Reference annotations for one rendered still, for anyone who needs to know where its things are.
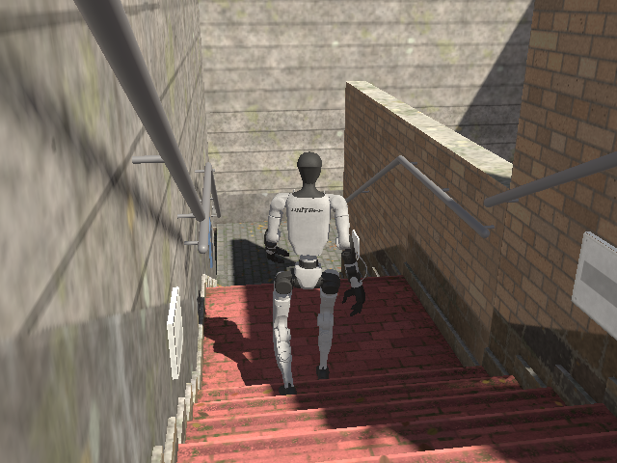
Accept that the left robot foot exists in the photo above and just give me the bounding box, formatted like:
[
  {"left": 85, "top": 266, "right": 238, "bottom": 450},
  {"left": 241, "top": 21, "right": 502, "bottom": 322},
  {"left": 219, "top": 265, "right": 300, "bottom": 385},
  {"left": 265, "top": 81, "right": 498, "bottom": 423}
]
[{"left": 279, "top": 383, "right": 297, "bottom": 395}]

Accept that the left robot forearm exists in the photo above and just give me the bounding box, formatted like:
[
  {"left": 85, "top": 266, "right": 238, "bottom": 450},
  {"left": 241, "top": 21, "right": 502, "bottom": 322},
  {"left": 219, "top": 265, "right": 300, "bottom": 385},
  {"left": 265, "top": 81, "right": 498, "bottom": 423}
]
[{"left": 264, "top": 229, "right": 277, "bottom": 255}]

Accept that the right robot forearm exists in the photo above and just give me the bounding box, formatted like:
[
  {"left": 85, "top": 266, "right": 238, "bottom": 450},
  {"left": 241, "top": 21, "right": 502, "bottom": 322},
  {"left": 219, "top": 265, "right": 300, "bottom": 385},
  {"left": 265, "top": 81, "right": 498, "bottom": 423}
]
[{"left": 341, "top": 235, "right": 362, "bottom": 288}]

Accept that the robot left upper arm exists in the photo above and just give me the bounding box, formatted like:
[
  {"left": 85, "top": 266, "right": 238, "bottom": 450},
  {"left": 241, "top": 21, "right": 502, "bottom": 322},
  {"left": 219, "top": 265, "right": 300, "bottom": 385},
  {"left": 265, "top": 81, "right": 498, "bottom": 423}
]
[{"left": 266, "top": 193, "right": 290, "bottom": 243}]

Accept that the robot right thigh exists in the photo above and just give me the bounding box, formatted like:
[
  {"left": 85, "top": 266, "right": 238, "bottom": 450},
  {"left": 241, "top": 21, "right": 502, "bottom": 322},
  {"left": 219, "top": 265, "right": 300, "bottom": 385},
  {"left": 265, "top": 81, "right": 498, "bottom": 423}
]
[{"left": 317, "top": 269, "right": 340, "bottom": 330}]

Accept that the left robot hand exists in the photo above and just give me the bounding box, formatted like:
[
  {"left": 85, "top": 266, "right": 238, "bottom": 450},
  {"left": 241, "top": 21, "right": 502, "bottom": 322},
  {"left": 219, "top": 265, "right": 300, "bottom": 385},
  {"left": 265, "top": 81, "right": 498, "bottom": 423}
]
[{"left": 267, "top": 246, "right": 289, "bottom": 263}]

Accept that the robot right upper arm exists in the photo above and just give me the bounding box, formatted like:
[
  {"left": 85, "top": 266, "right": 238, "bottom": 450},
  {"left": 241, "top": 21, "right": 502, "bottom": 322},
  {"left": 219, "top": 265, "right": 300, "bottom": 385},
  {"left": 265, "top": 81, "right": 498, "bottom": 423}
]
[{"left": 329, "top": 194, "right": 351, "bottom": 250}]

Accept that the right robot hand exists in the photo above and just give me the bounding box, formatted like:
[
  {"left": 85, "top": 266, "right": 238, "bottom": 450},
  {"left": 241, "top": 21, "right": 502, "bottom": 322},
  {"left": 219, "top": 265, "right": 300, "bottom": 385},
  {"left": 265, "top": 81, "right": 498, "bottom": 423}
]
[{"left": 342, "top": 286, "right": 365, "bottom": 316}]

